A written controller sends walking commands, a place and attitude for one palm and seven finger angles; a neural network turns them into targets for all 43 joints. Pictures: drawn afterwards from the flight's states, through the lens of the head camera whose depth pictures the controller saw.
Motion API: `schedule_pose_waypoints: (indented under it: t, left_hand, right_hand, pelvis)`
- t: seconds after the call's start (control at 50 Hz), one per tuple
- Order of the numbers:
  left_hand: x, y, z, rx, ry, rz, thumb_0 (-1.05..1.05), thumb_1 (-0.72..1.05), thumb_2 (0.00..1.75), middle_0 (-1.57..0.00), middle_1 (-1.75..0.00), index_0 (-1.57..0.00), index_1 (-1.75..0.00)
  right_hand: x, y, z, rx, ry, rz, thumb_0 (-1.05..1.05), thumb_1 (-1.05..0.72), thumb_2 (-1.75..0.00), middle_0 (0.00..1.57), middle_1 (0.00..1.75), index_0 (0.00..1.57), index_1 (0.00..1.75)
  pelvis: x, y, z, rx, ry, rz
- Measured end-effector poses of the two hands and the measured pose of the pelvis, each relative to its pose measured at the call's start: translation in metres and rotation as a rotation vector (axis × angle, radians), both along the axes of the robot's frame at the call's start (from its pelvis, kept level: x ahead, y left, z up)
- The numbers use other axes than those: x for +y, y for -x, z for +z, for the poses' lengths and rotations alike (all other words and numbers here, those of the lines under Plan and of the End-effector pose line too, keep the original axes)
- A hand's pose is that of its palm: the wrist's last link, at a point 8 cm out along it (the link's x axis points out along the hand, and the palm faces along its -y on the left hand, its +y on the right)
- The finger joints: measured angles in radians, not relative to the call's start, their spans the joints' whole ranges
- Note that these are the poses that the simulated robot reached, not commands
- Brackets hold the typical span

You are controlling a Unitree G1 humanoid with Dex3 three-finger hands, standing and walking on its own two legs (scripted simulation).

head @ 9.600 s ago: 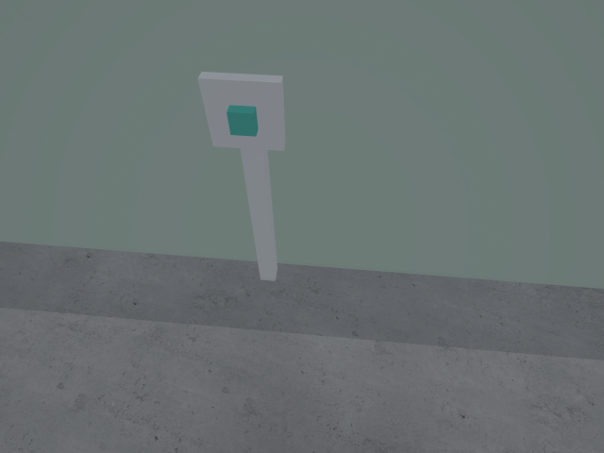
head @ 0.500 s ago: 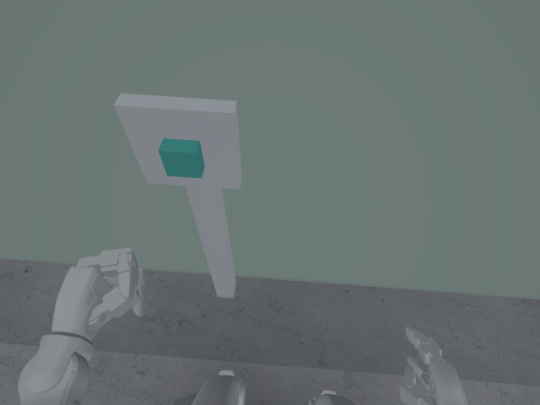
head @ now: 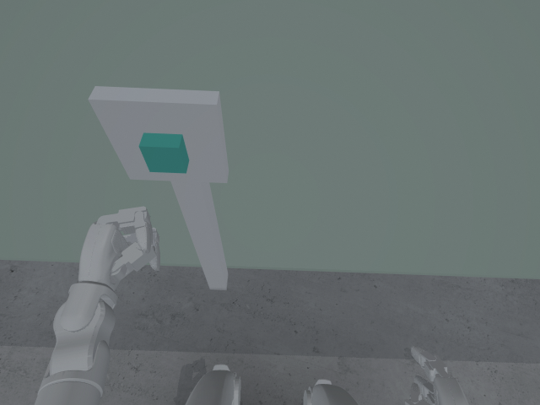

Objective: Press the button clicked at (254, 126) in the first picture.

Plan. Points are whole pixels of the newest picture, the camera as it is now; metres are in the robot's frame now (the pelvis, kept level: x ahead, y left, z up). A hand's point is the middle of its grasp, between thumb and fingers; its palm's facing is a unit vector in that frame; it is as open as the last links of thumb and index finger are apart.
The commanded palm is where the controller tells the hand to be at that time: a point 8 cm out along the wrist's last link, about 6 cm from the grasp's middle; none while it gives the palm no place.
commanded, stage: aim a knuckle at the button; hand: left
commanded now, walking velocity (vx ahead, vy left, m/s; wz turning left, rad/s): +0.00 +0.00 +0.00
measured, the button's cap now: (166, 152) +0.48 +0.19 +0.07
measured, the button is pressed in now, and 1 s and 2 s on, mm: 0 0 6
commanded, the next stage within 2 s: press the button with the knuckle in 1.14 s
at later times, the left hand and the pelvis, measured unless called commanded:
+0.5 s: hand (183, 214) +0.39 +0.15 +0.03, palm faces -0.01 -1.00 -0.03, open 3.1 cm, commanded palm +0.36 +0.21 +0.04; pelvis +0.00 +0.00 -0.01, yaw -1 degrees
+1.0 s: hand (179, 216) +0.38 +0.16 +0.04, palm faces +0.00 -1.00 -0.03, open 3.1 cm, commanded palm +0.36 +0.21 +0.04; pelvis -0.01 +0.00 -0.01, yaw -1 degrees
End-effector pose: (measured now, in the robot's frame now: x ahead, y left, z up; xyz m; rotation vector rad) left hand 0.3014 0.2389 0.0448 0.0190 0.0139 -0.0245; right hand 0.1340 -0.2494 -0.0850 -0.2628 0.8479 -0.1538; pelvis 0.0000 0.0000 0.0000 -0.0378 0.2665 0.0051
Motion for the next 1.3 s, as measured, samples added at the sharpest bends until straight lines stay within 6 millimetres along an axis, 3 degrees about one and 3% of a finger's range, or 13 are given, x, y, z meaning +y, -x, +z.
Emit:
schedule_pose_waypoints:
  t: [0.24,0.5,0.64,0.78,1.04,1.3]
  left_hand:
    - [-0.019,-0.029,-0.005,-0.002,-0.010,0.007,0.01,0.90,0.90,-1.30,-1.50,-1.30,-1.50]
    - [-0.033,-0.064,-0.008,-0.015,-0.011,0.012,0.01,0.90,0.90,-1.30,-1.50,-1.30,-1.50]
    - [-0.030,-0.058,-0.006,-0.023,-0.021,0.024,0.01,0.90,0.90,-1.30,-1.50,-1.30,-1.50]
    - [-0.027,-0.047,-0.008,-0.018,-0.020,0.031,0.01,0.90,0.90,-1.30,-1.50,-1.30,-1.50]
    - [-0.025,-0.060,-0.008,-0.017,-0.008,0.023,0.01,0.90,0.90,-1.30,-1.50,-1.30,-1.50]
    - [-0.018,-0.057,-0.010,-0.013,-0.002,0.017,0.01,0.90,0.90,-1.30,-1.50,-1.30,-1.50]
  right_hand:
    - [0.006,0.012,-0.009,0.060,-0.031,-0.012,0.01,-0.90,-0.90,0.20,0.30,0.20,0.30]
    - [-0.001,0.038,-0.023,0.162,-0.028,-0.047,0.01,-0.90,-0.90,0.20,0.30,0.20,0.30]
    - [-0.004,0.048,-0.022,0.190,-0.040,-0.075,0.01,-0.90,-0.90,0.20,0.30,0.20,0.30]
    - [-0.006,0.046,-0.021,0.191,-0.035,-0.066,0.01,-0.90,-0.90,0.20,0.30,0.20,0.30]
    - [-0.006,0.029,-0.019,0.148,-0.020,-0.046,0.01,-0.90,-0.90,0.20,0.30,0.20,0.30]
    - [-0.001,0.035,-0.020,0.184,-0.028,-0.053,0.00,-0.90,-0.90,0.20,0.30,0.20,0.30]
  pelvis:
    - [0.002,0.000,-0.002,0.016,-0.008,-0.012]
    - [0.001,0.003,-0.008,0.042,-0.009,-0.018]
    - [0.000,0.001,-0.005,0.037,-0.013,-0.027]
    - [-0.002,0.002,-0.003,0.028,-0.013,-0.019]
    - [-0.002,0.005,-0.006,0.034,-0.008,-0.014]
    - [0.002,0.000,-0.005,0.039,-0.003,-0.013]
